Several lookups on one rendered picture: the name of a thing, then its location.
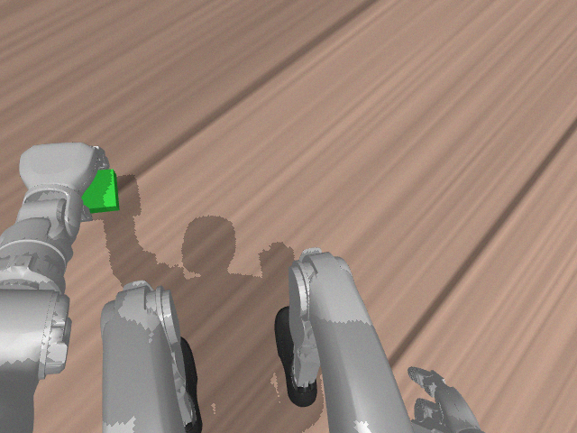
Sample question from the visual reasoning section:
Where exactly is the left robot arm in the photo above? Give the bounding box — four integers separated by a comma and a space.
0, 184, 83, 433

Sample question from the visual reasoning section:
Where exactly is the left robot hand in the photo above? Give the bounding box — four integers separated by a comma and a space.
19, 143, 109, 222

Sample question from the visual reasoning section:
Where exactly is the left robot foot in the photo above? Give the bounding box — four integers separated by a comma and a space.
180, 337, 202, 433

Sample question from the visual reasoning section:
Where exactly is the right robot hand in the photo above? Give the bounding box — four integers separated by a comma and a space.
408, 367, 481, 433

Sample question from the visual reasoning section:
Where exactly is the right robot foot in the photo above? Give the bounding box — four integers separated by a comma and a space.
275, 306, 317, 407

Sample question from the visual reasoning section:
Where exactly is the small box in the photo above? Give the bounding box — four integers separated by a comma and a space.
81, 169, 119, 214

